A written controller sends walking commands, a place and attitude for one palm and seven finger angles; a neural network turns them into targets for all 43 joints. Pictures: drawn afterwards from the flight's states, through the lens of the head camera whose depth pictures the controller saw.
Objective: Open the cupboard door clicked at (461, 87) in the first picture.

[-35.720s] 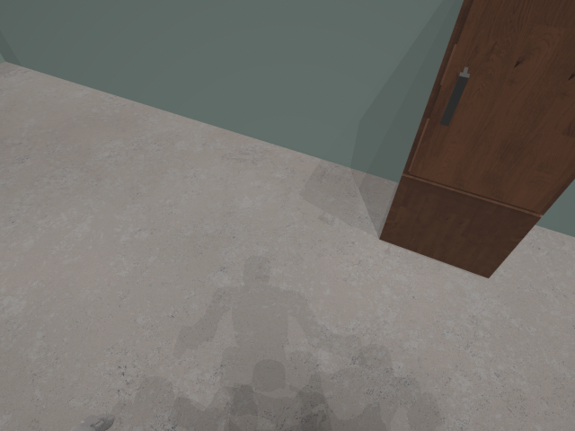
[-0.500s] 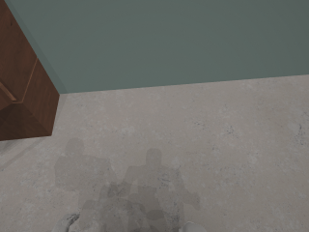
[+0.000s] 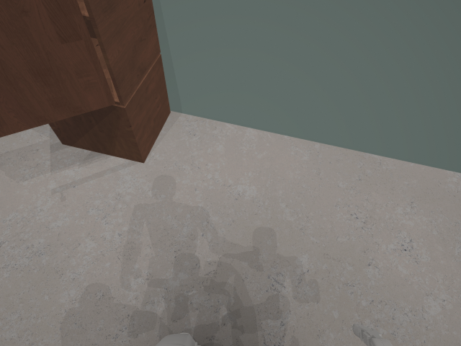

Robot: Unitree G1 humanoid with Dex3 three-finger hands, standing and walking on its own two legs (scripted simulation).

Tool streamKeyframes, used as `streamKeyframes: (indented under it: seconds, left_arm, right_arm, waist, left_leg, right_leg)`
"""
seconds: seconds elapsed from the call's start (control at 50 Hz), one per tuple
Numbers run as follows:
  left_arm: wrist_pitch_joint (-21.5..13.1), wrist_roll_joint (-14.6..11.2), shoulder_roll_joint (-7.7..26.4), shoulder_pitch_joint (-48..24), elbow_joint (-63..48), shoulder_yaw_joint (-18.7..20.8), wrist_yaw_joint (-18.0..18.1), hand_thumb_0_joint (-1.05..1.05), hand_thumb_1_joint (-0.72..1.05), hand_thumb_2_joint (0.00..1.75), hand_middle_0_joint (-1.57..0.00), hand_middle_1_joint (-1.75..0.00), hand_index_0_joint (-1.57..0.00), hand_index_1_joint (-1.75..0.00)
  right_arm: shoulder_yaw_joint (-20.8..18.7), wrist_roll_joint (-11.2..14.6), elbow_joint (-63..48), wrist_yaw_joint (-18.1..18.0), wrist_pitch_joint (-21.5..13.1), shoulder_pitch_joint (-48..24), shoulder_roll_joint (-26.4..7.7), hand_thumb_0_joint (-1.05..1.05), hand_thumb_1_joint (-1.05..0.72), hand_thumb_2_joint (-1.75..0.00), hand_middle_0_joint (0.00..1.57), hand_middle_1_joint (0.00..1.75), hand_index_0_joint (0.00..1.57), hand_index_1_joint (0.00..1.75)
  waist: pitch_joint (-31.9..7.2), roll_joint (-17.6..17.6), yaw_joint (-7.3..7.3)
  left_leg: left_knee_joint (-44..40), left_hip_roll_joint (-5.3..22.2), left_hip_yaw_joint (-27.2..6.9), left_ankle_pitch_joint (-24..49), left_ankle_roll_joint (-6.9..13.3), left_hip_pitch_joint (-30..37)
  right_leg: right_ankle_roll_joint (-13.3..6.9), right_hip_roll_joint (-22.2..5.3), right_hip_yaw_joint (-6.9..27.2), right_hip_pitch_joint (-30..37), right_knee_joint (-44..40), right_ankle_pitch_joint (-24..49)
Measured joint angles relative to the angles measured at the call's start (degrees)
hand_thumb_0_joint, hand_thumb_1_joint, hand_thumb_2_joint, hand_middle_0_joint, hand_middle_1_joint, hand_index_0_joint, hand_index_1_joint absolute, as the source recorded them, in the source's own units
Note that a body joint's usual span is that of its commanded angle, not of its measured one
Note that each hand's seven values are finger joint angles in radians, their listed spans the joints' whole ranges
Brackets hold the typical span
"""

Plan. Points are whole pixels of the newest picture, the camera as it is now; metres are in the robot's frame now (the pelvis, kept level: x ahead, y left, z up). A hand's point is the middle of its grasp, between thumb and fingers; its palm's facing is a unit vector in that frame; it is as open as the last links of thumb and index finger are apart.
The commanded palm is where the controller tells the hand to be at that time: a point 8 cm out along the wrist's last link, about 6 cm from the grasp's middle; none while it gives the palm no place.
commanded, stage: turn to face it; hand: left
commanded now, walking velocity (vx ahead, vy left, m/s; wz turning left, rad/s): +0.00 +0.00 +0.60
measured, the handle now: out of the picture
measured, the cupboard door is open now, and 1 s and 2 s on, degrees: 42 42 42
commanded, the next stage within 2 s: take the last steps up to it in 0.70 s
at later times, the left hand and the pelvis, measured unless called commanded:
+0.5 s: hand out of the picture +0.10 +0.18 -0.13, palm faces +0.24 -0.93 -0.28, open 7.4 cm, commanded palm none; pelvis +0.03 -0.04 +0.01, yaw +16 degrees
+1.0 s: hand out of the picture -0.06 +0.20 -0.16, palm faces +0.51 -0.84 -0.21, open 7.4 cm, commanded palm none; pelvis +0.03 +0.01 +0.02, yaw +27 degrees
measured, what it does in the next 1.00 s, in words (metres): steps on the spot, turning left: right foot, then left foot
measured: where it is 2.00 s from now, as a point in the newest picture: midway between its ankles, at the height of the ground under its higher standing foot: (170, 315)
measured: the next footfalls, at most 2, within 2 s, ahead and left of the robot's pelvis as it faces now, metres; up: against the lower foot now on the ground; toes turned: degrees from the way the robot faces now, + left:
right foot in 0.42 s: +0.08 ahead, -0.14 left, +0.00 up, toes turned +11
left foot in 0.82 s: +0.02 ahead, +0.09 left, +0.00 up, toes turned +29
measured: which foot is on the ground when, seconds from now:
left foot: down 0.00-0.42, up 0.44-0.80, down 0.82-1.00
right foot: up 0.00-0.40, down 0.42-0.84, up 0.86-1.00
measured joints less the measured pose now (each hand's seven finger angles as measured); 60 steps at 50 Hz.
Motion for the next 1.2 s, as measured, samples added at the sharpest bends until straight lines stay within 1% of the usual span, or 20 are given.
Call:
streamKeyframes:
  seconds: [0.02,0.06,0.14,0.26,0.38,0.42,0.46,0.48,0.54,0.58,0.64,0.76,0.8,0.82,0.86,0.9,0.96,1.0,1.08,1.2]
  left_arm:
    - [0.88,0.01,0.74,-0.39,0.54,0.24,0.19,0.01,0.90,0.89,-0.21,-0.30,-0.21,-0.30]
    - [2.07,0.00,1.58,-1.41,1.52,0.74,0.56,0.01,0.90,0.89,-0.20,-0.30,-0.20,-0.29]
    - [2.03,0.19,2.02,-3.44,1.31,1.06,0.10,0.01,0.91,0.89,-0.20,-0.30,-0.20,-0.29]
    - [1.28,0.04,1.32,-5.89,-0.95,0.60,-0.02,0.01,0.91,0.89,-0.20,-0.30,-0.20,-0.29]
    - [0.45,-0.41,-0.48,-8.26,-2.92,-0.33,0.02,0.01,0.91,0.89,-0.20,-0.30,-0.20,-0.29]
    - [-0.52,-0.41,-0.86,-8.00,-3.77,-0.76,0.06,0.01,0.90,0.89,-0.20,-0.30,-0.20,-0.29]
    - [-1.46,0.01,-2.11,-7.94,-3.68,-1.19,0.41,0.01,0.90,0.89,-0.20,-0.30,-0.20,-0.29]
    - [-1.66,0.07,-2.66,-7.63,-3.60,-1.56,0.46,0.01,0.90,0.89,-0.20,-0.30,-0.20,-0.29]
    - [-1.51,-0.01,-3.85,-6.00,-2.92,-2.04,0.70,0.01,0.90,0.89,-0.20,-0.30,-0.20,-0.29]
    - [-1.46,-0.02,-4.31,-4.80,-2.26,-2.15,0.78,0.01,0.90,0.89,-0.20,-0.30,-0.20,-0.29]
    - [-1.65,0.14,-4.59,-3.15,-1.25,-2.09,0.81,0.01,0.90,0.89,-0.21,-0.30,-0.21,-0.29]
    - [-1.90,0.60,-2.85,-0.24,0.86,-1.10,0.69,0.00,0.91,0.89,-0.21,-0.30,-0.21,-0.30]
    - [-1.70,0.50,-1.92,0.89,1.91,-0.73,0.65,0.00,0.91,0.89,-0.21,-0.30,-0.21,-0.30]
    - [-1.50,0.28,-1.51,1.69,2.37,-0.55,0.60,0.00,0.91,0.89,-0.21,-0.30,-0.21,-0.30]
    - [-0.33,-0.08,-0.35,2.01,3.59,-0.12,0.59,0.01,0.91,0.89,-0.21,-0.30,-0.21,-0.29]
    - [1.23,0.10,0.18,1.76,4.94,0.11,0.63,0.01,0.91,0.89,-0.20,-0.30,-0.20,-0.29]
    - [1.61,0.45,0.32,0.89,6.11,0.39,-0.32,0.01,0.91,0.89,-0.20,-0.30,-0.20,-0.29]
    - [1.05,0.56,0.08,0.35,6.07,0.42,-0.93,0.01,0.91,0.89,-0.20,-0.30,-0.20,-0.29]
    - [0.07,0.63,-0.89,-0.70,5.39,0.16,-1.49,0.01,0.91,0.89,-0.20,-0.30,-0.20,-0.29]
    - [-0.44,0.61,-2.61,-3.42,4.41,-0.46,-1.82,0.01,0.91,0.89,-0.20,-0.30,-0.20,-0.29]
  right_arm:
    - [0.16,-0.03,-0.37,-0.22,-0.44,-0.23,0.23,0.00,-0.91,-0.90,0.20,0.30,0.20,0.30]
    - [0.54,-0.18,-1.03,-0.92,-0.83,0.12,0.51,0.00,-0.91,-0.90,0.20,0.30,0.20,0.30]
    - [1.12,-0.31,-0.85,-1.82,-0.98,1.38,0.78,0.00,-0.91,-0.89,0.20,0.30,0.20,0.30]
    - [1.46,-0.35,0.22,-1.73,-0.87,3.87,1.56,0.00,-0.91,-0.89,0.20,0.30,0.20,0.30]
    - [0.74,-0.45,1.24,-1.65,0.21,5.83,1.73,0.00,-0.90,-0.89,0.20,0.30,0.20,0.30]
    - [0.32,-0.11,1.38,-1.62,0.51,6.67,1.62,0.00,-0.90,-0.89,0.20,0.30,0.20,0.30]
    - [-0.40,0.12,1.99,-1.57,0.88,6.22,0.81,0.00,-0.90,-0.89,0.20,0.30,0.20,0.30]
    - [-0.72,0.04,2.28,-1.56,1.18,5.95,0.47,0.00,-0.91,-0.89,0.20,0.30,0.20,0.30]
    - [-1.10,0.00,2.93,-1.18,1.83,5.35,-0.09,0.00,-0.91,-0.89,0.20,0.30,0.20,0.30]
    - [-1.02,0.00,3.23,-0.93,2.01,5.08,-0.14,0.00,-0.91,-0.90,0.20,0.30,0.20,0.30]
    - [-0.73,0.09,3.79,-0.80,2.18,4.42,0.12,0.00,-0.91,-0.90,0.20,0.30,0.20,0.30]
    - [0.32,0.43,4.48,-1.00,1.60,1.67,0.84,0.00,-0.91,-0.90,0.20,0.30,0.19,0.30]
    - [0.72,0.45,4.17,-1.06,0.92,0.78,1.15,0.00,-0.91,-0.90,0.20,0.30,0.19,0.30]
    - [0.97,0.37,3.80,-1.02,0.39,0.58,1.12,0.00,-0.91,-0.90,0.20,0.30,0.19,0.30]
    - [1.22,-0.07,3.26,-1.14,-0.58,-0.11,1.77,0.00,-0.91,-0.90,0.20,0.30,0.20,0.30]
    - [1.73,-0.44,2.61,-1.58,-1.12,0.06,2.32,0.00,-0.91,-0.90,0.20,0.30,0.20,0.30]
    - [2.30,-0.48,2.19,-2.32,-1.97,1.73,3.08,0.00,-0.91,-0.90,0.20,0.30,0.20,0.30]
    - [2.65,-0.32,2.48,-2.48,-2.63,3.37,3.48,0.00,-0.91,-0.89,0.20,0.30,0.20,0.30]
    - [2.73,-0.08,3.81,-2.65,-3.47,7.18,4.06,0.00,-0.91,-0.89,0.20,0.30,0.20,0.30]
    - [2.35,-0.35,6.67,-2.48,-3.51,12.66,3.55,0.00,-0.92,-0.89,0.20,0.30,0.20,0.30]
  waist:
    - [0.21,-0.52,0.31]
    - [-0.04,-0.48,0.58]
    - [-0.77,0.62,0.80]
    - [-1.71,2.36,0.05]
    - [-1.91,4.22,-1.52]
    - [-2.49,4.26,-1.62]
    - [-1.77,5.64,-1.67]
    - [-1.38,5.96,-1.88]
    - [-0.86,5.75,-2.29]
    - [-0.94,5.20,-2.45]
    - [-0.94,3.96,-2.02]
    - [-0.42,1.89,0.33]
    - [-0.51,1.27,0.89]
    - [-0.90,1.29,1.07]
    - [-0.75,0.00,1.65]
    - [-1.12,-0.09,2.21]
    - [-2.13,0.51,2.22]
    - [-2.77,0.97,2.17]
    - [-4.06,2.04,1.65]
    - [-4.67,3.12,-0.23]
  left_leg:
    - [1.55,-0.43,-0.17,-1.67,1.04,-0.48]
    - [1.48,-0.79,-1.11,-3.56,1.85,-0.29]
    - [-3.98,-1.38,-3.40,-0.86,1.60,1.85]
    - [-8.49,-1.76,-7.25,1.68,1.33,3.65]
    - [-6.27,-2.56,-11.55,0.84,-0.33,2.15]
    - [-3.58,-3.59,-12.67,-0.45,-1.20,0.59]
    - [5.54,-3.69,-12.26,-8.42,-2.08,-2.71]
    - [12.08,-3.91,-11.34,-11.58,-2.46,-4.73]
    - [27.38,-2.89,-7.97,-10.97,-3.73,-9.01]
    - [30.64,-1.50,-6.57,-8.99,-4.42,-9.91]
    - [27.26,0.14,-5.37,-8.80,-4.98,-8.66]
    - [9.92,0.84,-3.01,-10.58,-4.11,-2.08]
    - [2.31,0.41,-1.84,-7.06,-3.44,1.20]
    - [-2.36,0.49,-1.32,-2.45,-2.77,3.28]
    - [-1.62,-0.40,-0.85,-1.55,0.32,3.07]
    - [-1.08,-0.50,-0.78,-3.35,1.96,3.27]
    - [-4.92,-0.83,-1.43,-2.09,2.28,5.18]
    - [-8.27,-1.29,-1.95,-0.48,2.63,6.85]
    - [-13.47,-2.16,-2.88,1.58,3.16,9.77]
    - [-15.71,-3.55,-3.58,1.01,3.07,12.64]
  right_leg:
    - [0.23,0.64,2.98,-2.57,5.67,-2.93]
    - [0.66,2.51,7.08,-7.05,14.17,-3.85]
    - [1.32,4.41,10.83,-12.46,19.39,2.38]
    - [1.91,6.20,12.37,-12.54,12.20,4.79]
    - [1.03,9.22,12.03,-5.80,-3.23,5.92]
    - [-0.07,9.56,11.51,-1.23,-12.48,10.40]
    - [-3.00,9.70,10.16,-0.77,-12.26,9.46]
    - [-3.73,9.29,9.38,-0.41,-11.89,9.16]
    - [-4.22,7.96,7.48,1.94,-13.73,9.61]
    - [-4.15,7.20,6.18,3.30,-15.34,10.11]
    - [-3.95,6.05,4.38,4.75,-16.83,10.35]
    - [-2.82,4.15,1.20,5.54,-15.47,8.89]
    - [-2.02,3.50,0.34,5.15,-13.37,7.60]
    - [-1.52,3.37,0.01,4.50,-11.50,6.55]
    - [-1.10,2.61,2.36,1.60,-4.37,1.56]
    - [-1.09,3.83,6.07,-2.41,5.16,-3.43]
    - [-1.29,4.96,8.96,-7.71,15.47,0.22]
    - [-1.26,5.00,9.66,-9.90,17.76,3.70]
    - [-0.98,4.92,9.85,-11.86,15.61,7.33]
    - [-1.28,5.42,8.85,-9.87,2.47,7.88]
